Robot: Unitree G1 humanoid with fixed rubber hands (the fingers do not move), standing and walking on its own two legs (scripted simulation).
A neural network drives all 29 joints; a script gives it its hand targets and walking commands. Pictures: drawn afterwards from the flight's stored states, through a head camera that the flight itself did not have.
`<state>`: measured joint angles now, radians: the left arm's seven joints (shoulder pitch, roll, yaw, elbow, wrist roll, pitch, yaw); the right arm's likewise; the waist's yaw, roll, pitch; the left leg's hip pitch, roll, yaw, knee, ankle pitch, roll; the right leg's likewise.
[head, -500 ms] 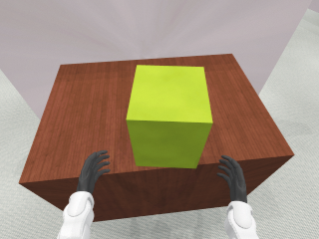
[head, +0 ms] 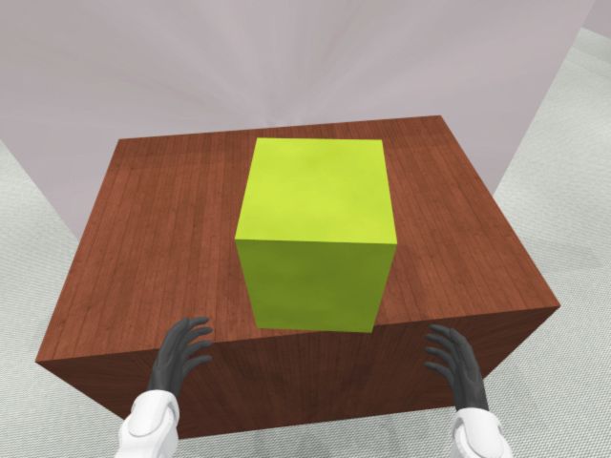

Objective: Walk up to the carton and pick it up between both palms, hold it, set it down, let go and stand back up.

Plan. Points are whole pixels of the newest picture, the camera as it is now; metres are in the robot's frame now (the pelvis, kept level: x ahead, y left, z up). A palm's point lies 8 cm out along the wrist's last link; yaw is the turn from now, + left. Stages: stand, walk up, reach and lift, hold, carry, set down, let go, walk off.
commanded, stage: set down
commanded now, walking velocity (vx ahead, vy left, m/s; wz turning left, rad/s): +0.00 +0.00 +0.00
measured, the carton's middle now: (316, 238) +0.43 -0.03 +0.00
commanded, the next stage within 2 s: let go in 1.38 s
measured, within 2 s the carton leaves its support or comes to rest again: neither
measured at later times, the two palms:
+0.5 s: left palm (172, 390) +0.22 +0.19 -0.04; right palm (478, 400) +0.17 -0.21 -0.04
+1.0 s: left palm (173, 401) +0.21 +0.19 -0.06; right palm (491, 404) +0.17 -0.23 -0.05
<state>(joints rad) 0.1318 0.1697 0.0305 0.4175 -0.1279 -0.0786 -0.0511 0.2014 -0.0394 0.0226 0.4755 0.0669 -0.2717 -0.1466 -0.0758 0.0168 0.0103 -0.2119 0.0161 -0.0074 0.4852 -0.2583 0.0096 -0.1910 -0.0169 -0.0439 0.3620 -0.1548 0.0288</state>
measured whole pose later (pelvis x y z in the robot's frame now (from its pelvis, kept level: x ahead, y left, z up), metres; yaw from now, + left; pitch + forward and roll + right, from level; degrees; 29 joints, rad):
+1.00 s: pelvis +0.01 -0.01 +0.00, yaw +0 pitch -1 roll -1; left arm 0.16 0.17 0.03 0.44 -0.04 0.08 -0.02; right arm 0.23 -0.13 -0.02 0.47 0.07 -0.17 -0.03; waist -0.08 0.01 0.05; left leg -0.17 0.02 -0.01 0.44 -0.25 0.00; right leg -0.17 -0.02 -0.04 0.36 -0.17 0.02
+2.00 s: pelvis +0.01 -0.01 +0.00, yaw +0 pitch -1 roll -1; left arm 0.16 0.21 0.03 0.58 0.02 0.05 0.01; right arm 0.23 -0.27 0.02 0.63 0.04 -0.05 0.01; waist -0.08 0.01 0.04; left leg -0.17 0.02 -0.01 0.45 -0.26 0.00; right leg -0.18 -0.02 -0.04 0.38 -0.19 0.02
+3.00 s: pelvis +0.01 -0.01 +0.00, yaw +0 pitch -1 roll -1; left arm 0.16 0.26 0.03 0.77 0.02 0.00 -0.01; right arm 0.23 -0.37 0.04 0.70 0.04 -0.02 0.01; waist -0.08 0.02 -0.01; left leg -0.17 0.02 -0.01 0.45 -0.26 0.00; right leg -0.18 -0.02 -0.04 0.40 -0.19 0.02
